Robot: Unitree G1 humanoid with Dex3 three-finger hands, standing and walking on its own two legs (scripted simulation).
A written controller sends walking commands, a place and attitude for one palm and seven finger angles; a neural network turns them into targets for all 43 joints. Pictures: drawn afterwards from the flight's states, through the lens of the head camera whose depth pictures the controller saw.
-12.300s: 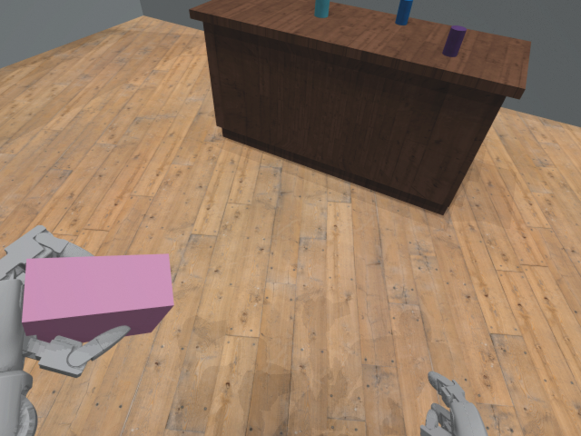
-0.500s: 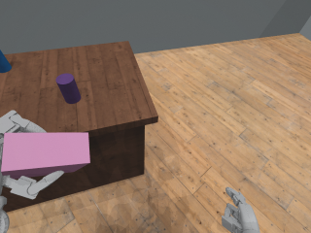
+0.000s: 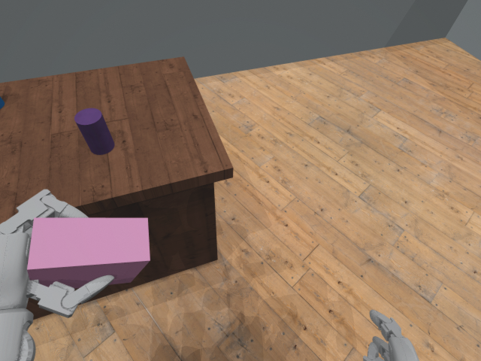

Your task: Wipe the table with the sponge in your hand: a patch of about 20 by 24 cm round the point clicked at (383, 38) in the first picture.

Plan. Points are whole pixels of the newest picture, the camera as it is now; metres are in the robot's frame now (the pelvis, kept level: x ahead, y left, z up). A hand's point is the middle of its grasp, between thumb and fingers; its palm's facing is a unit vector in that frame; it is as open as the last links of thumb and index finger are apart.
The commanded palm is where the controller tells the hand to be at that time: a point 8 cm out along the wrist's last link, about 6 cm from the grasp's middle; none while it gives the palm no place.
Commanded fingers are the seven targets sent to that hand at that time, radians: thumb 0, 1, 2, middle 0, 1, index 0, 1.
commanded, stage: come to a stop and stand still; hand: left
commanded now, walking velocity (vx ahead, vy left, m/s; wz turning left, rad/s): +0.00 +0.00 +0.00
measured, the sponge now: (107, 254) +0.23 +0.20 +0.10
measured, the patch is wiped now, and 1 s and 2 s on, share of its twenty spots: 0.00 0.00 0.00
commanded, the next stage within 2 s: look again from close up in 0.74 s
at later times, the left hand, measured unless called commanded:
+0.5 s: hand (8, 220) +0.25 +0.30 +0.15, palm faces +0.39 -0.85 -0.35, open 10.0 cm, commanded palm +0.18 +0.33 +0.17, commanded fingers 0.00 0.10 1.30 -1.20 -1.60 -1.20 -1.60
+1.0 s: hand (2, 220) +0.24 +0.30 +0.16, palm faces +0.38 -0.84 -0.38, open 9.9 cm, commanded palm +0.18 +0.34 +0.17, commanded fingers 0.00 0.10 1.30 -1.20 -1.60 -1.20 -1.60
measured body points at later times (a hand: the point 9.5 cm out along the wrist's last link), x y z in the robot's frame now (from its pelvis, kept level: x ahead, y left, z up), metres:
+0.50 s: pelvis +0.02 +0.05 +0.01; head +0.06 +0.08 +0.45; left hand +0.22 +0.35 +0.17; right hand +0.22 -0.15 -0.07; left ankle +0.03 +0.14 -0.74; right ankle +0.02 -0.09 -0.74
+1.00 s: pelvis +0.02 +0.06 +0.01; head +0.05 +0.07 +0.45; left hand +0.21 +0.34 +0.19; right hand +0.20 -0.17 -0.07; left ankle +0.03 +0.14 -0.74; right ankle +0.02 -0.09 -0.74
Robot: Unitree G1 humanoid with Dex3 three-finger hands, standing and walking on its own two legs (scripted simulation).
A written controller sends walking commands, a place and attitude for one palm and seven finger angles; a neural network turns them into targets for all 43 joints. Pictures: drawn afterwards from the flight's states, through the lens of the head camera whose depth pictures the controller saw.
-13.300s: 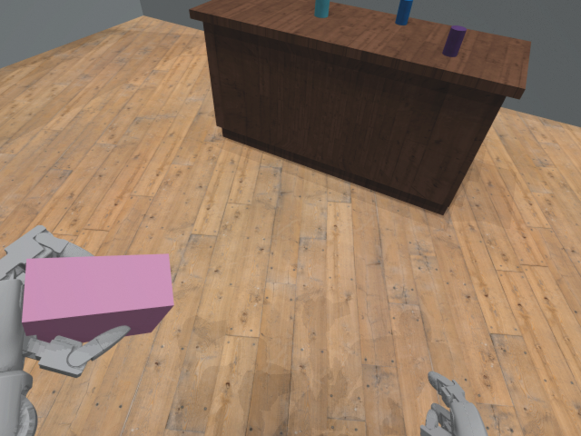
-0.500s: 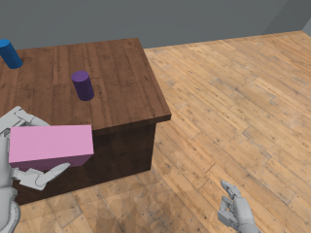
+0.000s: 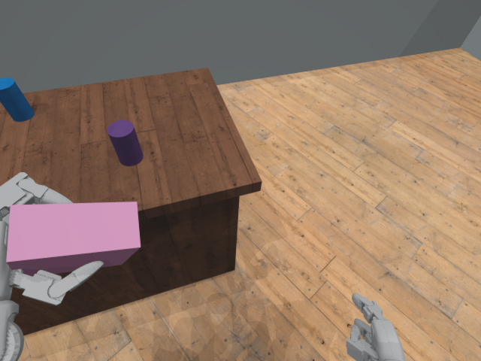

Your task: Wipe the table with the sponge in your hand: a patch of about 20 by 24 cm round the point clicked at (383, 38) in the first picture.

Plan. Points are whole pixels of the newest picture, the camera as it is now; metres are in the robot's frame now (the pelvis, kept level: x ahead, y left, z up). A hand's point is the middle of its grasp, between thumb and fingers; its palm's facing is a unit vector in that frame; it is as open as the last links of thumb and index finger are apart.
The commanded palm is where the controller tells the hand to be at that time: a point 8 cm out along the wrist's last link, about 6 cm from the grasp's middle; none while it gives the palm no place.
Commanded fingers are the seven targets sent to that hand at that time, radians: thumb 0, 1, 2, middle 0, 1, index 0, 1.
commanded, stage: look again from close up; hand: left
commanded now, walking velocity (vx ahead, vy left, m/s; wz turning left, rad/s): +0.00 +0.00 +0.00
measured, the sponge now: (94, 239) +0.23 +0.21 +0.14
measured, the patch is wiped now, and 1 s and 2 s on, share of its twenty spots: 0.00 0.00 0.00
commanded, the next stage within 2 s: shuffle to correct the standing spot in 0.10 s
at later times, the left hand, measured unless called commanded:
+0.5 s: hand (64, 242) +0.22 +0.23 +0.15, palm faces +0.37 -0.85 -0.39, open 9.9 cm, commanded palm +0.17 +0.28 +0.17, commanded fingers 0.00 0.10 1.30 -1.20 -1.60 -1.20 -1.60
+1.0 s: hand (16, 236) +0.22 +0.29 +0.15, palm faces +0.38 -0.82 -0.44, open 9.9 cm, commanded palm +0.17 +0.33 +0.17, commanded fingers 0.00 0.10 1.30 -1.20 -1.60 -1.20 -1.60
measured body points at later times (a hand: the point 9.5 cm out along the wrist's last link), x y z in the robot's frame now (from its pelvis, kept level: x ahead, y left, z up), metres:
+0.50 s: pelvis +0.01 +0.00 +0.00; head +0.02 +0.00 +0.45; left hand +0.19 +0.28 +0.17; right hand +0.18 -0.25 -0.08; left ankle +0.01 +0.08 -0.75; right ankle +0.00 -0.14 -0.75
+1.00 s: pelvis +0.01 +0.05 -0.02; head +0.04 +0.05 +0.43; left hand +0.20 +0.33 +0.18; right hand +0.20 -0.18 -0.10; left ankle +0.01 +0.08 -0.75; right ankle +0.00 -0.14 -0.74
